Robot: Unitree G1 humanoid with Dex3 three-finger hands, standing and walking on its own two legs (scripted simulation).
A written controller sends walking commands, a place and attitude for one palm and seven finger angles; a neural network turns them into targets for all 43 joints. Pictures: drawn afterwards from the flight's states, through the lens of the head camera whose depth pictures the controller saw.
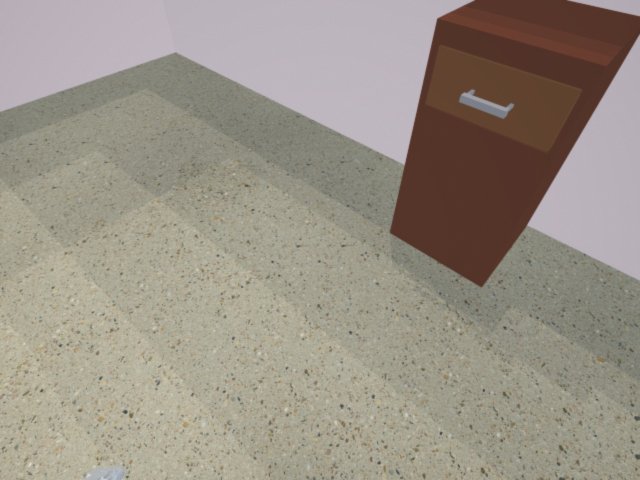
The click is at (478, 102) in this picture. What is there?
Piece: drawer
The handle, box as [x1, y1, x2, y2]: [459, 89, 513, 118]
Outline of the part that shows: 459,100 460,102 502,118 506,115 513,105 510,103 506,107 503,107 472,95 474,91 472,89 467,93 464,92 460,96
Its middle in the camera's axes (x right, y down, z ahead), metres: +0.47 -0.38 +1.08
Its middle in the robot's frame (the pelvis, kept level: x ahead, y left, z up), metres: +1.09 -0.41 -0.05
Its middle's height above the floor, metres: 0.72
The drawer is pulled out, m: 0.00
